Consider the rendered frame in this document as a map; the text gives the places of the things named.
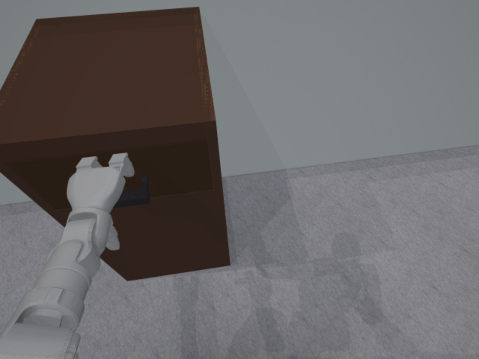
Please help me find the left robot hand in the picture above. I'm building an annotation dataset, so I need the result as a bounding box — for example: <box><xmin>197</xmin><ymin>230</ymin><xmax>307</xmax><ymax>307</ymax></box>
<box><xmin>67</xmin><ymin>153</ymin><xmax>135</xmax><ymax>251</ymax></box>

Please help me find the drawer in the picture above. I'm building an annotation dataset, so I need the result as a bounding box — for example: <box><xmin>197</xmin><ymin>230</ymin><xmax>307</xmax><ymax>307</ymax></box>
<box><xmin>6</xmin><ymin>139</ymin><xmax>213</xmax><ymax>209</ymax></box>

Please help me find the cabinet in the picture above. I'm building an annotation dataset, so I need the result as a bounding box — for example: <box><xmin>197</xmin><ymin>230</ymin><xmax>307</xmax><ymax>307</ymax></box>
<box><xmin>0</xmin><ymin>7</ymin><xmax>231</xmax><ymax>281</ymax></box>

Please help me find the robot left forearm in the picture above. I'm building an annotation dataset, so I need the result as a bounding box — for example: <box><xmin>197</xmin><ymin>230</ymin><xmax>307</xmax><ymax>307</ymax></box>
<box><xmin>0</xmin><ymin>207</ymin><xmax>111</xmax><ymax>345</ymax></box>

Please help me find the handle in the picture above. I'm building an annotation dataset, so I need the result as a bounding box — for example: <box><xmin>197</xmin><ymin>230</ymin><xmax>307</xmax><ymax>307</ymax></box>
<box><xmin>113</xmin><ymin>174</ymin><xmax>150</xmax><ymax>208</ymax></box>

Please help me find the left robot upper arm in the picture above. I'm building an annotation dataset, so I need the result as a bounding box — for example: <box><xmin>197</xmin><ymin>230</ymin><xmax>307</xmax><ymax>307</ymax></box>
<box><xmin>0</xmin><ymin>323</ymin><xmax>81</xmax><ymax>359</ymax></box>

